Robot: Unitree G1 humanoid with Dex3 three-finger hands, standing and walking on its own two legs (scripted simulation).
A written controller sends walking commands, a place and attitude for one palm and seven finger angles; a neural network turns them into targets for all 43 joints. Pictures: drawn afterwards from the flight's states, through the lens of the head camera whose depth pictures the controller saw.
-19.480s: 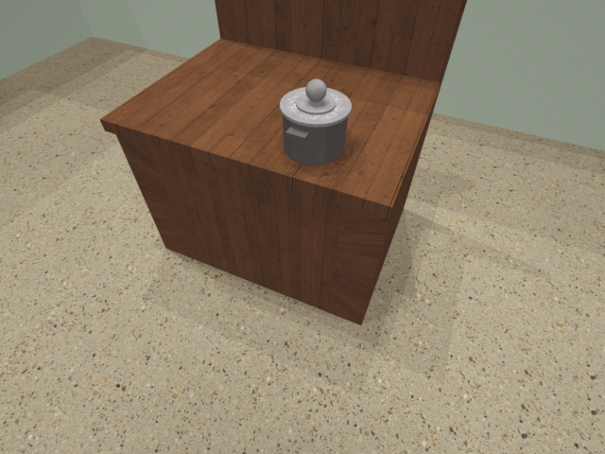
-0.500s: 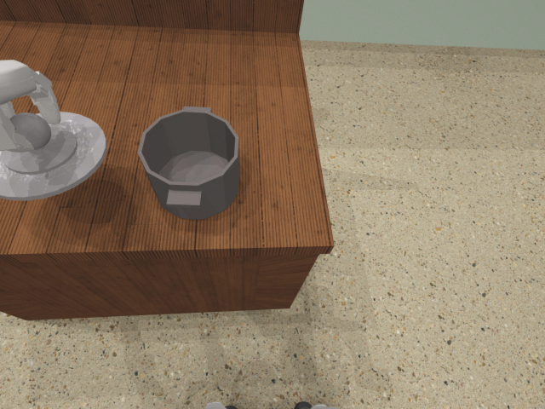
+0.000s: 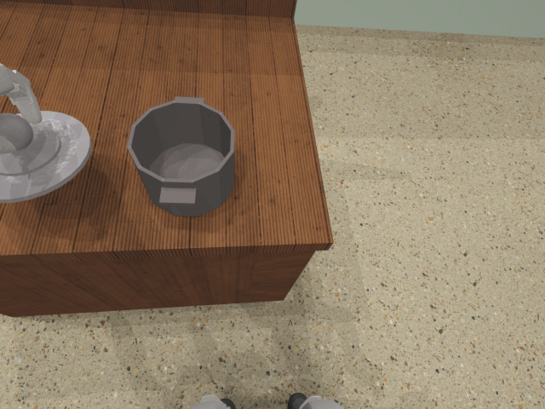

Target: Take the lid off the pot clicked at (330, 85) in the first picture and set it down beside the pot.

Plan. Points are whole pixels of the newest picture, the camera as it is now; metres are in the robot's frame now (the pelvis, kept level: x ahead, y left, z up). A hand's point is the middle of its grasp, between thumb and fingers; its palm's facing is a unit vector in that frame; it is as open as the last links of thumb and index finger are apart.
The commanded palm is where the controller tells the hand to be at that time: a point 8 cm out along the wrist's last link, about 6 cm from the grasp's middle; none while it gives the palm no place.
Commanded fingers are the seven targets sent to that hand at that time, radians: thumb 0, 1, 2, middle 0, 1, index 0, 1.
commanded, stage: lower the lid onto the table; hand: left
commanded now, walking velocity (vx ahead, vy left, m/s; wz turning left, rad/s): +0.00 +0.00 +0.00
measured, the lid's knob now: (10, 132) +0.51 +0.34 +0.05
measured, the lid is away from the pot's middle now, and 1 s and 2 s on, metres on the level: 0.23 0.23 0.24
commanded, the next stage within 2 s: open the fingers wide in 1.42 s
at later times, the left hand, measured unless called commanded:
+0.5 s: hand (8, 148) +0.47 +0.33 +0.05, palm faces -0.51 -0.09 -0.85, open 8.0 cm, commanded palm +0.56 +0.33 +0.12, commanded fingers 0.00 0.67 0.94 -0.76 -1.08 -0.74 -1.09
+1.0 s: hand (22, 153) +0.49 +0.33 +0.02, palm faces -0.52 -0.09 -0.85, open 8.0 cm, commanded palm +0.57 +0.33 +0.08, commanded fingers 0.00 0.67 0.94 -0.76 -1.08 -0.74 -1.09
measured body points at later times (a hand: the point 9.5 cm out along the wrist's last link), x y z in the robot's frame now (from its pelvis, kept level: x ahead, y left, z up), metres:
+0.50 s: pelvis -0.01 +0.00 -0.01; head +0.12 +0.03 +0.42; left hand +0.50 +0.33 +0.10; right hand -0.04 -0.28 -0.11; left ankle -0.02 +0.06 -0.72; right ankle -0.02 -0.16 -0.72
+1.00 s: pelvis -0.01 +0.00 -0.02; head +0.14 +0.04 +0.40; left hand +0.51 +0.33 +0.07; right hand -0.06 -0.28 -0.12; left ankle -0.02 +0.06 -0.72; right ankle -0.02 -0.16 -0.72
